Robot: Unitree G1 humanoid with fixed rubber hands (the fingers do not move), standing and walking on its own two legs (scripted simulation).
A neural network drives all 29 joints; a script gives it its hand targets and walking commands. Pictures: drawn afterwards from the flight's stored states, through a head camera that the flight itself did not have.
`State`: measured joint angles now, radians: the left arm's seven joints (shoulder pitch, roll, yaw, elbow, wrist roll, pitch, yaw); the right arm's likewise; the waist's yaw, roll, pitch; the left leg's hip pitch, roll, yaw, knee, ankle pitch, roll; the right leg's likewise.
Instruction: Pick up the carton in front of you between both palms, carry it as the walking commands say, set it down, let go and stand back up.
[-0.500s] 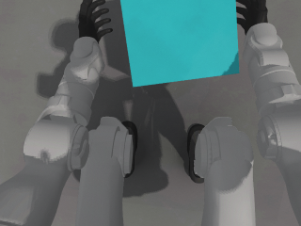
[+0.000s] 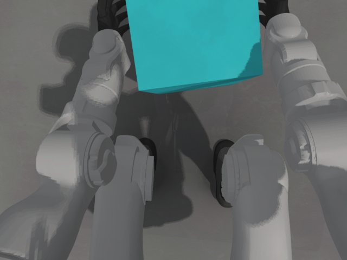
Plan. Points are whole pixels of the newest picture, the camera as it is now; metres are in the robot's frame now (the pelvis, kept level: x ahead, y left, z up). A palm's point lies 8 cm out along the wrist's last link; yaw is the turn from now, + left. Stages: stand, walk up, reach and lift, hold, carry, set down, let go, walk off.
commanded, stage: reach and lift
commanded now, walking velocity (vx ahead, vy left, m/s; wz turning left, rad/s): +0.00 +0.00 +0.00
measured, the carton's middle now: (191, 41) +0.51 -0.03 -0.24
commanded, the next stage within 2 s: none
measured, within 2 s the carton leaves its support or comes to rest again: neither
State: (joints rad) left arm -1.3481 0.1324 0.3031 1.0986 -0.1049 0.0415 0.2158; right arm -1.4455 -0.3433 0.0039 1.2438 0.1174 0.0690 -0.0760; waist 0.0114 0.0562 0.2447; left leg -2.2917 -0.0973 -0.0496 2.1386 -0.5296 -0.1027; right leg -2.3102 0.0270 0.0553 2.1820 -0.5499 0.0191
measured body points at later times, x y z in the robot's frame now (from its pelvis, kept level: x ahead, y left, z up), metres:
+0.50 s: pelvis +0.00 +0.01 +0.08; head +0.24 -0.03 +0.46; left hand +0.50 +0.11 +0.02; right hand +0.50 -0.19 +0.02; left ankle +0.13 +0.13 -0.34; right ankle +0.11 -0.12 -0.34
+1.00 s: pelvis +0.05 +0.01 +0.22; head +0.22 -0.03 +0.63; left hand +0.48 +0.12 +0.17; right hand +0.46 -0.18 +0.16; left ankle +0.13 +0.14 -0.34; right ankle +0.11 -0.12 -0.34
